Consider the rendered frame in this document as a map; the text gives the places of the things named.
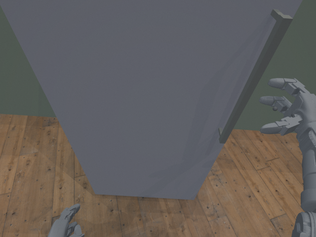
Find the robot right upper arm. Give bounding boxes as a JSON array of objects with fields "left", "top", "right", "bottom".
[{"left": 291, "top": 211, "right": 316, "bottom": 237}]

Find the handle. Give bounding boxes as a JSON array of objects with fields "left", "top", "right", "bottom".
[{"left": 218, "top": 9, "right": 293, "bottom": 144}]

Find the robot right hand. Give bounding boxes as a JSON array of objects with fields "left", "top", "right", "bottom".
[{"left": 259, "top": 78, "right": 316, "bottom": 136}]

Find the right robot forearm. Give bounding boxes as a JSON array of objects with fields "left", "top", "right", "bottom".
[{"left": 296, "top": 122, "right": 316, "bottom": 213}]

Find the robot left hand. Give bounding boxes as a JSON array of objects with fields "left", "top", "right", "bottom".
[{"left": 48, "top": 203, "right": 84, "bottom": 237}]

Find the fridge door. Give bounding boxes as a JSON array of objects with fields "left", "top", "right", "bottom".
[{"left": 0, "top": 0, "right": 302, "bottom": 200}]

